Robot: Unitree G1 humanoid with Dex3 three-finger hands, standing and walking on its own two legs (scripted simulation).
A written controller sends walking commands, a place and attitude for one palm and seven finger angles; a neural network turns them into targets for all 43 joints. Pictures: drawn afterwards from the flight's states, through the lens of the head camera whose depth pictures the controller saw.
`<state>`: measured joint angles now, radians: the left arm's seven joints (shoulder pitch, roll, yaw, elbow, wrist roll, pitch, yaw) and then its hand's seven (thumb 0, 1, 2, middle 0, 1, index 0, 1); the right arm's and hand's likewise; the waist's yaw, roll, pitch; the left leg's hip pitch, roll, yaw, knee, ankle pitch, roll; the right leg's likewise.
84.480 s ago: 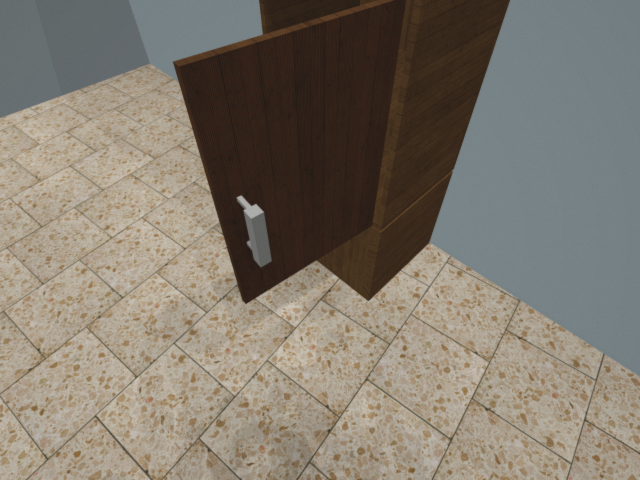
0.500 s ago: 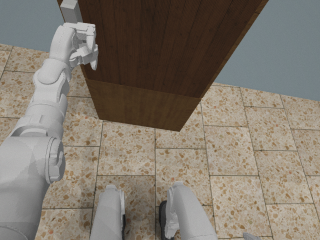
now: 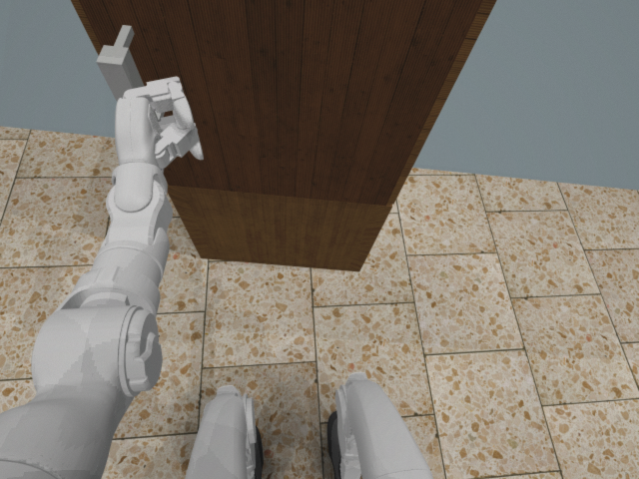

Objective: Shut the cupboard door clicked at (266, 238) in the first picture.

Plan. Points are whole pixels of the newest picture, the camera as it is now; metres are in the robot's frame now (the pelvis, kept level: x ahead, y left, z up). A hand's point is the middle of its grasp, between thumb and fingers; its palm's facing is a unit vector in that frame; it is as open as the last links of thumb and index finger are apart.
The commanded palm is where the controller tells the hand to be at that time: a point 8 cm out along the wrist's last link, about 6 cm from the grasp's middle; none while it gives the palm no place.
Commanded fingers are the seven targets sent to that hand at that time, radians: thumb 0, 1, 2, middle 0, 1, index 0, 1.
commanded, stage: pull the fist back off the door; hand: left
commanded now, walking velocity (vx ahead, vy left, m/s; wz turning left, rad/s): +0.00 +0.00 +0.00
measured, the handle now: (140, 91) +0.60 +0.18 +0.06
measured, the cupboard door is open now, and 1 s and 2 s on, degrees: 0 0 0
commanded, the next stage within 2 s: draw the hand back to the body in 0.40 s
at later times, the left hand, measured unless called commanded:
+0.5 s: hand (192, 187) +0.45 +0.11 +0.06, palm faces -0.01 -1.00 -0.02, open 3.1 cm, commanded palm +0.43 +0.15 +0.06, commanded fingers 0.00 0.90 0.90 -1.30 -1.50 -1.30 -1.50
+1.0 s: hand (109, 207) +0.37 +0.15 +0.16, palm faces +0.01 -1.00 -0.05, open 3.1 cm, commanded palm +0.33 +0.21 +0.16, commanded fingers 0.00 0.90 0.90 -1.16 -1.35 -1.16 -1.35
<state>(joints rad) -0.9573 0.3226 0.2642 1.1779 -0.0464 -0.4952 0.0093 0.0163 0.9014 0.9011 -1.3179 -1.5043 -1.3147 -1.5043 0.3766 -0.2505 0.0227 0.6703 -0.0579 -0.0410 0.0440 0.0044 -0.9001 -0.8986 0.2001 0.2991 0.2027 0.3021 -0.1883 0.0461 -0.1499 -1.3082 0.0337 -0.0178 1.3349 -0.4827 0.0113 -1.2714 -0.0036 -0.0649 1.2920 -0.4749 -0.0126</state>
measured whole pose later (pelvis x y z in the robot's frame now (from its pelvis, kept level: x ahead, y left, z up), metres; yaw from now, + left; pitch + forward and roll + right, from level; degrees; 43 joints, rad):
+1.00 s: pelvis +0.05 -0.02 +0.08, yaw +1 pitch +11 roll +0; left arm -0.06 0.22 0.13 0.31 -0.23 -0.37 -0.16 0.02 0.90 0.90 -1.29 -1.50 -1.30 -1.50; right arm 0.28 -0.25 0.01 0.56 0.04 -0.01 -0.04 0.01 -0.90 -0.90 0.20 0.30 0.20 0.30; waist -0.03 0.04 -0.10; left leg -0.69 0.03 0.00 0.93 -0.43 -0.02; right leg -0.68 0.00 -0.05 0.93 -0.44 -0.03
